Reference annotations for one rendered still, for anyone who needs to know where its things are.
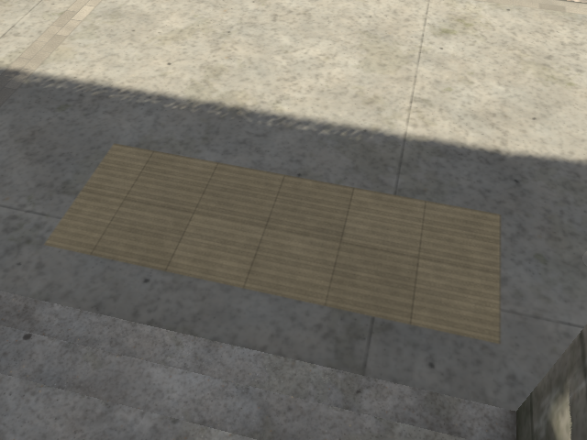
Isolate stairs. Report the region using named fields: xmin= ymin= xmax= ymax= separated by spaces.
xmin=0 ymin=291 xmax=516 ymax=440

